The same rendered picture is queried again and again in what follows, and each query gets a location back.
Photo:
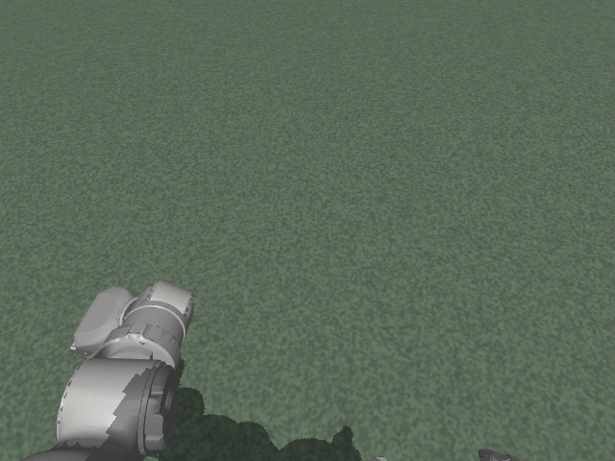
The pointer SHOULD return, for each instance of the left robot arm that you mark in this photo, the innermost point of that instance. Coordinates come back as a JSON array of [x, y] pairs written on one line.
[[120, 403]]

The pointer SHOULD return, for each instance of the left robot hand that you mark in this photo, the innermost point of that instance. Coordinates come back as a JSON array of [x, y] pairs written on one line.
[[99, 320]]

